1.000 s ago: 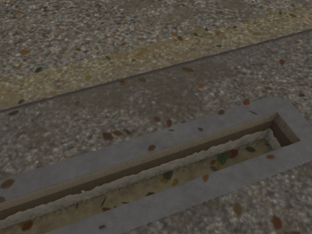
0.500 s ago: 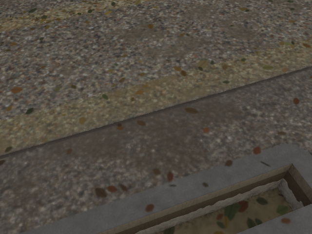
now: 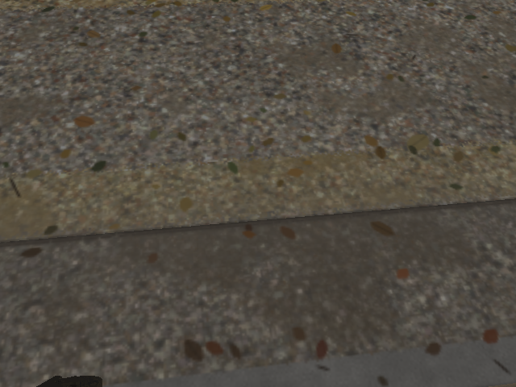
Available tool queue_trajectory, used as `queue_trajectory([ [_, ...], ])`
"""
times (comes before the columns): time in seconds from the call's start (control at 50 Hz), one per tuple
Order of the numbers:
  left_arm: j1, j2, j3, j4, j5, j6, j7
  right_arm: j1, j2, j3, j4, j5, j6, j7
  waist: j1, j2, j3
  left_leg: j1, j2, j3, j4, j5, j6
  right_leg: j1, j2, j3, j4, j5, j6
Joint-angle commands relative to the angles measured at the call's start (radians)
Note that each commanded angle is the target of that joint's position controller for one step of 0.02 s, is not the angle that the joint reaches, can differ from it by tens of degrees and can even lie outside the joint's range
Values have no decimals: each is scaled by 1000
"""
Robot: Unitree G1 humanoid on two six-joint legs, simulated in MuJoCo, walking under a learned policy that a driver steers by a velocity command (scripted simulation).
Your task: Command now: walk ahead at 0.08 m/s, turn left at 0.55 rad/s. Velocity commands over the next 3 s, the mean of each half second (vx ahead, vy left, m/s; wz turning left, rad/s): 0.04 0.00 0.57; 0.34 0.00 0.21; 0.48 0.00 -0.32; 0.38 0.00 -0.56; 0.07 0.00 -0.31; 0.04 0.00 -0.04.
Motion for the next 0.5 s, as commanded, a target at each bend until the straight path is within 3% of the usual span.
queue_trajectory([
  [0.02, 85, 78, 18, -41, 12, -26, -23, -78, -153, -42, -110, -24, 7, -22, 42, 88, -276, 128, 270, -205, 82, 930, 166, 145, 25, -21, 121, 122, 0],
  [0.04, 85, 91, 24, -39, 12, -31, -28, -105, -144, -38, -124, -29, 6, -23, 43, 67, -273, 151, 287, -231, 102, 937, 181, 100, 22, -9, 147, 70, -4],
  [0.06, 5, 47, 8, -76, -4, -21, -17, -81, -126, -36, -115, 4, 22, -17, 18, 98, -187, 179, 249, -214, 74, 862, 157, 19, 33, -47, -46, -52, -1],
  [0.1, -63, 27, -6, -112, -14, -27, -17, -29, -123, -38, -106, 2, 43, -23, -18, 171, -187, 235, 248, -272, 98, 874, 145, 70, 54, -48, -137, -72, -8],
  [0.12, -53, 42, -3, -112, -16, -30, -24, -44, -129, -40, -116, -3, 48, -26, -14, 191, -194, 249, 248, -287, 110, 896, 145, 102, 61, -45, -174, -77, -13],
  [0.14, 12, 78, 12, -84, -7, -35, -33, -112, -148, -42, -154, -16, 42, -23, 25, 189, -238, 182, 225, -270, 131, 968, 155, 228, 89, -97, -94, -9, -14],
  [0.16, 3, 62, 5, -97, -21, -38, -33, -107, -117, -36, -150, 1, 44, -21, 12, 198, -181, 224, 232, -329, 108, 907, 139, 182, 65, -37, -304, -94, -29],
  [0.2, 55, 76, 15, -87, -18, -46, -34, -151, -112, -29, -166, 20, 41, -26, 60, 192, -175, 224, 192, -359, 157, 798, 102, 323, 58, -37, -539, 51, -60],
  [0.22, 126, 110, 30, -48, -1, -52, -43, -204, -87, -22, -204, 16, 39, -34, 88, 103, -204, 87, 122, -305, 275, 697, 83, 507, 35, -42, -519, 395, -85],
  [0.24, 145, 160, 52, -40, -8, -53, -40, -121, -50, -15, -224, -2, 40, -38, 42, -163, -219, -112, -26, -199, 493, 51, 16, 653, -153, 179, -592, 902, -170],
  [0.26, 132, 130, 40, -40, -3, -56, -40, -34, -95, -32, -200, -14, 38, -37, 3, -306, -178, -324, -125, -127, 707, -560, -49, 677, -364, 394, -618, 1115, -361],
  [0.28, 113, 101, 34, -52, -7, -60, -44, 4, -192, -68, -170, -17, 36, -33, -4, -148, -146, -373, -35, -75, 920, -528, -101, 617, -415, 350, -612, 1050, -434],
  [0.3, 72, 88, 33, -57, -13, -55, -45, -11, -200, -76, -157, -16, 44, -33, -12, -86, -135, -373, 10, -40, 1021, -452, -127, 572, -377, 276, -607, 907, -429],
  [0.32, 22, 88, 32, -62, -29, -46, -41, -33, -182, -71, -152, -11, 50, -37, -13, -40, -97, -384, 41, -13, 1051, -385, -145, 532, -329, 205, -631, 788, -403],
  [0.34, -5, 86, 28, -66, -38, -39, -30, -53, -176, -69, -153, -15, 58, -39, -7, -15, -83, -375, 53, 10, 1102, -316, -156, 506, -298, 147, -641, 769, -387],
  [0.36, -8, 88, 24, -64, -37, -30, -18, -57, -152, -61, -156, -7, 64, -35, -6, -13, -84, -352, 50, 41, 1118, -266, -159, 485, -260, 82, -654, 742, -368],
  [0.4, 17, 77, 17, -61, -32, -26, -1, -116, -138, -53, -184, 6, 77, -36, 31, -82, -51, -403, 61, 73, 976, -188, -155, 537, -205, -6, -689, 604, -326],
  [0.44, 78, 87, 20, -36, -24, -19, 6, -159, -110, -44, -204, 5, 79, -35, 63, -116, -68, -442, 77, 93, 862, -177, -165, 636, -217, -23, -700, 549, -331],
  [0.5, 132, 123, 34, 5, -31, -17, -3, -134, -55, -18, -199, -4, 56, -10, 76, -103, -127, -357, 127, 134, 721, -175, -160, 658, -233, -26, -767, 236, -346],
])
